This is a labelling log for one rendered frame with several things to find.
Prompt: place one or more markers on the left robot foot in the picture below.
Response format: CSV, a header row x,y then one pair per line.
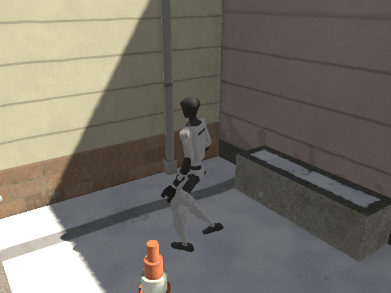
x,y
179,246

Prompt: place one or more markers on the left robot hand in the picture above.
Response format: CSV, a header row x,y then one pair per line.
x,y
169,192

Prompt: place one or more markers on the robot right upper arm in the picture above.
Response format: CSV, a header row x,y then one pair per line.
x,y
207,136

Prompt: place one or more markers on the right robot shin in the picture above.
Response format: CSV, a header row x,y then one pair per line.
x,y
200,213

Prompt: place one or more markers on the robot left upper arm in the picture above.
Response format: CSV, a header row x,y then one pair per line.
x,y
186,136

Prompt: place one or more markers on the robot left forearm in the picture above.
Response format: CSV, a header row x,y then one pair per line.
x,y
185,168

